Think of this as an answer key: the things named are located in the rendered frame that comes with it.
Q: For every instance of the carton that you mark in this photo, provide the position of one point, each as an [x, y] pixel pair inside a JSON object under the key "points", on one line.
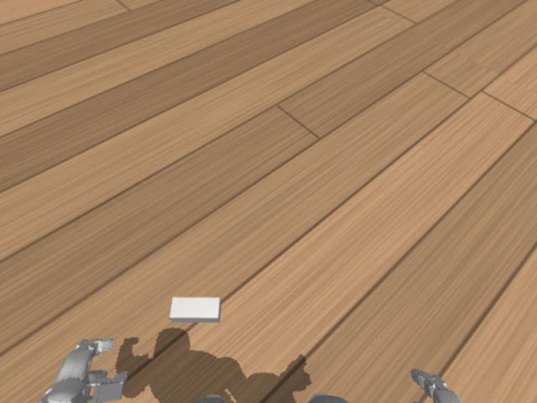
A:
{"points": [[195, 309]]}

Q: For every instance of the left robot arm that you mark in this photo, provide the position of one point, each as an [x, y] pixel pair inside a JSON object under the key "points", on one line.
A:
{"points": [[65, 391]]}

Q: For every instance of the right robot hand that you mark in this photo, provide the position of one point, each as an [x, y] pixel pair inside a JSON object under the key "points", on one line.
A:
{"points": [[434, 387]]}

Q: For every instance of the left robot hand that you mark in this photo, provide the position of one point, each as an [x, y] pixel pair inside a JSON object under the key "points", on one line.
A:
{"points": [[77, 366]]}

